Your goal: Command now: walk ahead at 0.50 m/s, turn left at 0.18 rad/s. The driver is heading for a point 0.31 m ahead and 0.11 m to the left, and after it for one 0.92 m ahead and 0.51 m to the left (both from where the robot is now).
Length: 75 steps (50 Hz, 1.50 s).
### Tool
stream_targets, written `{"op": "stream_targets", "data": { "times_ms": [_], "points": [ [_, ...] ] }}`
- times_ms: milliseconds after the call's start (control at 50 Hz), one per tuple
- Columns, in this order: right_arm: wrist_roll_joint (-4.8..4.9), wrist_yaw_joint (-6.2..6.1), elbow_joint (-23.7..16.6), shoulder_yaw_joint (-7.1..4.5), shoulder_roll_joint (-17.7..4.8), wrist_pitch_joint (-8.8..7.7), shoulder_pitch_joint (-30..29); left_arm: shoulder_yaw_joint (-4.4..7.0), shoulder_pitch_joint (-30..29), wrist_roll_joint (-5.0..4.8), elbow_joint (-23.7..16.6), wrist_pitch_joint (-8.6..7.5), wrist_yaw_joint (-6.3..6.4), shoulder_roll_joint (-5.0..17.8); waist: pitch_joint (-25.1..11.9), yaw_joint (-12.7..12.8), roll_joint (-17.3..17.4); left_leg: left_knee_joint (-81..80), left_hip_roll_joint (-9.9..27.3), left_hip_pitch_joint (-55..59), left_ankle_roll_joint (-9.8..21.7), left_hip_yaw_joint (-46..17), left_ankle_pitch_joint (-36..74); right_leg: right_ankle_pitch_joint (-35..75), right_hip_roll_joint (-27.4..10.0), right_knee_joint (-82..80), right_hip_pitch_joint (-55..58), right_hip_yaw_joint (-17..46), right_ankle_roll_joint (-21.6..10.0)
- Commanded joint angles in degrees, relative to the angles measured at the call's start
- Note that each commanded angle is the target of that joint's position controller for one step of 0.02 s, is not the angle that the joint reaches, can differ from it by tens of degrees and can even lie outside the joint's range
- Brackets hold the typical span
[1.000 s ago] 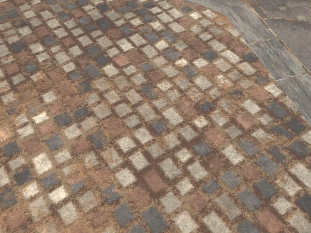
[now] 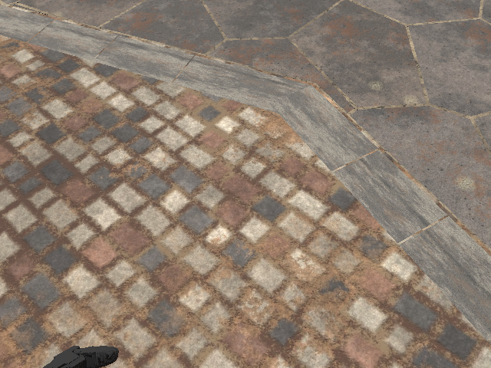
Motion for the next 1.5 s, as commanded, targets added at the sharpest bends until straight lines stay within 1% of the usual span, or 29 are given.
{"op": "stream_targets", "data": {
  "times_ms": [20,40,120,240,360,420,460,480,500,520,540,580,600,660,760,860,920,940,960,980,1000,1020,1080,1180,1360,1420,1460,1480,1500],
  "points": [
    [0.59,0.09,-6.4,-1.53,-7.2,-1.83,-5.0,2.49,12.1,0.16,1.1,0.11,0.54,7.4,-5.9,7.0,-5.2,12.9,5.4,-28.6,0.4,-2.3,4.5,-4.1,-18.1,-16.2,27.6,22.9,-10.2],
    [-0.03,-0.11,-6.2,-1.93,-6.8,-1.09,-4.9,2.05,9.6,0.46,1.1,-0.4,0.41,5.8,-3.6,5.2,-6.0,10.1,7.0,-26.1,0.1,-2.6,7.6,-1.3,-16.1,-18.4,22.6,18.7,-9.2],
    [-0.04,-0.44,-5.6,-1.74,-3.3,1.36,-2.9,2.69,7.3,0.97,3.1,-2.1,0.39,6.3,-0.9,2.2,-5.6,7.0,7.9,-22.7,-1.6,-3.4,14.6,7.6,-14.9,-24.0,14.9,8.7,-9.3],
    [-0.44,0.84,-8.5,-1.23,-1.6,0.78,-11.7,3.23,8.8,0.79,5.9,-1.72,1.64,8.4,1.6,4.7,-3.5,-11.3,6.9,-23.9,-1.5,-0.5,31.2,13.8,-12.8,-25.1,18.1,-2.8,-7.0],
    [-0.39,2.9,-14.0,-0.77,-1.2,0.86,-21.0,4.14,14.1,-0.62,9.2,0.73,2.16,10.8,4.2,7.7,-2.8,-20.4,5.5,-27.7,1.4,4.2,25.7,21.1,-16.8,-20.6,30.3,-6.3,-5.8],
    [-0.43,3.44,-14.9,-2.14,-3.7,1.32,-17.1,4.78,12.6,-1.05,8.9,2.08,2.85,13.0,-0.4,3.9,-5.8,-20.7,0.6,-18.5,4.6,9.0,17.0,46.9,-16.8,-9.5,32.9,-8.9,-3.8],
    [-0.2,2.5,-11.5,-5.21,-8.8,1.68,-1.9,4.53,11.2,-1.2,8.3,2.66,3.39,13.0,-8.6,-4.7,-4.3,-25.8,-3.4,4.0,8.5,8.9,19.5,47.8,-13.6,12.0,24.6,-11.0,-0.8],
    [-0.14,1.09,-10.1,-7.0,-14.6,2.31,4.6,3.13,13.2,0.34,6.5,1.93,3.29,8.8,-14.0,-5.5,5.3,-26.9,7.6,22.7,13.6,-9.7,18.9,20.8,-9.0,31.4,6.0,-11.3,2.1],
    [-0.07,1.21,-12.1,-6.68,-16.9,1.57,1.2,1.21,15.3,0.76,4.1,-0.16,2.31,3.9,-20.5,-0.2,14.1,-36.1,19.5,35.8,24.2,-42.0,11.9,-24.2,3.3,48.5,-13.8,-0.7,4.6],
    [-0.41,1.57,-12.5,-5.17,-11.7,0.98,1.7,2.38,9.4,-1.08,3.3,-2.17,1.21,9.2,-20.4,-4.1,6.7,-39.4,19.0,35.5,21.8,-40.1,9.9,-22.5,-0.3,50.4,-19.8,8.4,3.2],
    [-0.7,1.56,-12.4,-4.49,-9.4,0.43,0.0,2.35,5.9,-2.46,1.8,-3.17,0.79,9.6,-12.9,-3.4,4.4,-39.5,16.9,28.6,19.3,-31.2,13.0,-17.9,-2.6,47.2,-21.3,7.5,1.9],
    [-0.79,1.47,-13.2,-3.32,-5.6,0.05,-6.7,2.68,5.0,0.13,2.8,-3.01,1.63,9.0,-5.0,1.3,-2.0,-41.1,11.4,13.9,15.0,-19.5,24.3,-11.0,-6.7,36.2,-15.5,6.7,1.8],
    [-1.51,1.12,-14.2,-3.29,-6.2,0.01,-8.2,2.86,7.0,0.3,2.6,-2.33,1.47,9.1,-4.7,3.4,1.8,-42.2,11.4,9.4,16.3,-19.2,28.3,-9.6,-7.1,34.9,-12.2,7.1,2.8],
    [-1.1,0.25,-14.2,-3.67,-7.3,-0.25,-8.2,2.64,7.1,0.95,2.5,-0.82,1.61,7.5,-3.4,4.3,0.8,-44.0,9.1,2.4,16.4,-14.3,33.6,-6.3,-6.6,27.4,-9.5,5.5,5.9],
    [-0.46,-1.06,-12.6,-4.25,-9.1,0.45,-4.4,1.29,-3.9,0.57,-0.6,-0.93,1.17,4.7,-1.5,0.2,3.1,-43.1,4.9,-1.6,12.1,-10.5,26.3,11.6,-2.5,5.5,-5.3,4.6,7.5],
    [0.02,-1.37,-11.0,-4.28,-8.5,1.08,-1.4,2.27,-6.8,-0.42,-2.1,-1.96,0.18,7.8,-1.5,-0.2,4.9,-37.5,7.9,3.7,10.3,-18.0,19.5,10.5,-1.1,-2.5,-1.9,7.4,5.6],
    [-0.31,-1.42,-11.6,-3.95,-7.0,1.51,-3.0,3.69,1.2,-0.32,-0.2,-2.78,0.39,9.8,-3.7,4.4,6.5,-29.7,6.5,4.3,7.9,-20.0,22.4,5.5,-0.9,-6.0,8.7,5.9,2.3],
    [-0.74,-1.16,-12.2,-2.79,-4.0,1.36,-3.0,4.51,8.0,0.65,0.6,-3.08,0.77,12.0,-9.8,7.6,3.6,-18.3,3.2,0.5,5.9,-16.7,20.7,3.9,-6.5,-5.3,20.8,10.4,-0.6],
    [-0.47,-1.19,-13.4,-1.64,-0.2,1.04,2.8,5.57,15.0,1.68,1.4,-2.79,1.17,16.7,-18.3,6.9,-9.3,1.0,-4.5,-15.6,1.7,-8.8,3.5,-3.2,-19.4,-7.2,40.8,29.8,-7.6],
    [0.82,-1.28,-14.2,-1.56,-2.6,0.68,5.7,5.64,17.4,0.43,3.2,-2.1,0.57,16.0,-19.7,6.0,-20.7,13.6,-3.7,-29.1,0.4,-6.6,-8.4,-19.7,-25.9,-13.2,45.1,49.9,-12.5],
    [1.01,-1.36,-13.1,-2.81,-7.7,0.89,2.1,4.28,14.2,-0.1,1.9,-1.85,0.61,10.8,-11.8,7.3,-12.2,18.3,-0.4,-32.5,-0.2,-7.9,-3.4,-25.8,-23.4,-15.3,38.7,44.2,-10.2],
    [0.31,-1.34,-13.8,-3.19,-8.8,1.27,-2.8,3.6,11.5,0.13,1.5,-1.3,0.86,8.7,-6.6,7.5,-7.9,18.5,1.6,-32.1,-0.4,-5.6,1.2,-20.4,-20.9,-15.3,31.9,34.5,-7.8],
    [-0.1,-0.66,-14.7,-3.35,-6.2,1.92,-5.3,2.56,7.4,0.87,2.3,-1.1,1.22,6.1,-1.0,4.5,-7.8,12.1,5.9,-25.9,-0.5,-4.1,8.3,-4.6,-15.1,-19.0,19.2,18.8,-6.0],
    [-0.23,-0.26,-16.6,-2.53,-3.1,2.67,-8.5,3.6,8.7,0.42,4.7,-1.79,1.38,8.7,-0.1,4.5,-5.5,3.7,7.2,-28.7,-1.7,-2.8,15.1,6.6,-15.9,-22.7,19.7,8.7,-8.3],
    [0.03,2.75,-20.4,-1.57,-1.6,1.76,-21.1,4.4,12.8,-0.91,7.9,0.38,1.73,12.5,3.7,8.2,-4.3,-18.6,5.3,-25.0,0.8,4.3,25.3,16.0,-16.3,-21.3,27.2,-4.7,-5.2],
    [-0.47,3.07,-20.8,-2.95,-4.3,2.18,-18.2,5.19,12.4,-1.83,8.0,1.43,2.13,15.0,0.3,4.7,-6.5,-20.6,0.7,-16.8,4.2,8.5,16.9,41.0,-16.7,-11.5,30.6,-8.0,-3.5],
    [-0.34,2.21,-16.9,-5.93,-9.3,2.74,-2.6,4.92,11.4,-2.11,7.6,2.02,2.59,14.5,-8.1,-4.3,-4.9,-25.5,-3.7,5.5,8.1,9.3,19.7,46.2,-14.0,9.6,23.5,-10.7,-0.9],
    [0.1,0.9,-15.1,-7.37,-14.0,3.39,4.8,3.28,13.4,0.26,6.5,1.68,2.52,10.1,-13.2,-5.7,4.7,-25.7,5.8,23.1,11.8,-5.7,20.8,16.4,-10.8,28.2,7.2,-10.5,1.6],
    [0.1,1.09,-16.8,-7.18,-18.4,2.37,1.4,1.15,16.8,1.28,2.9,-0.04,1.69,4.3,-19.9,1.1,15.4,-34.1,18.4,36.3,22.7,-39.8,6.9,-26.5,1.1,44.9,-14.6,-1.3,4.0]
  ]
}}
